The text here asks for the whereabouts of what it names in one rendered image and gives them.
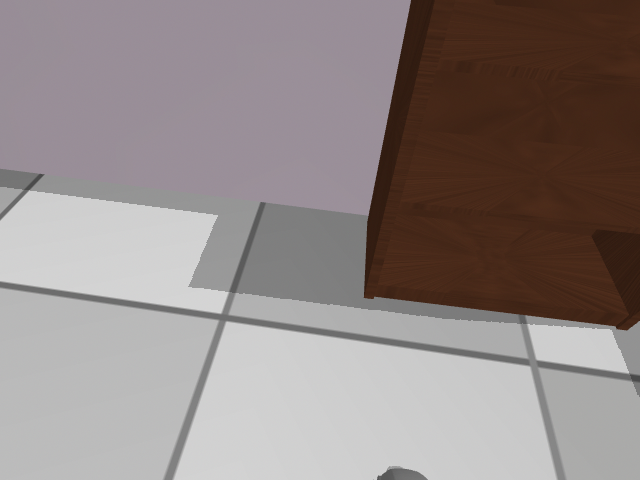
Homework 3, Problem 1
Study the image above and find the bookshelf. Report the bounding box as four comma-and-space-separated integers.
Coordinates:
364, 0, 640, 330

